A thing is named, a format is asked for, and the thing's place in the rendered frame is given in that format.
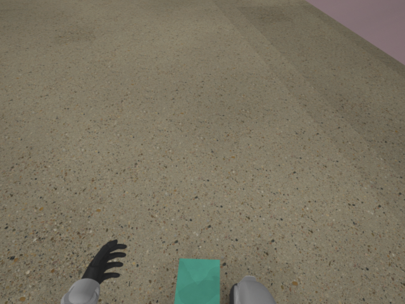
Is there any carton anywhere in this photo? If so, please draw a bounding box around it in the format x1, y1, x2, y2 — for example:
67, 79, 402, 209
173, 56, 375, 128
174, 258, 220, 304

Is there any robot right thigh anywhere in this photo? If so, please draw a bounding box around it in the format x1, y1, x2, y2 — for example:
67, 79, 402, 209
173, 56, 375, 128
234, 281, 277, 304

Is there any right robot shin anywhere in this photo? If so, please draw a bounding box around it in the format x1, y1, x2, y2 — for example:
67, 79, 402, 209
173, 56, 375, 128
239, 275, 256, 283

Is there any robot left hand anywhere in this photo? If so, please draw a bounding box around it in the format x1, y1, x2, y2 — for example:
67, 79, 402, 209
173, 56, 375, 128
82, 239, 127, 284

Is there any robot left forearm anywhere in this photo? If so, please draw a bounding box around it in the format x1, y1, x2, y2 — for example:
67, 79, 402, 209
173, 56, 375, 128
60, 278, 100, 304

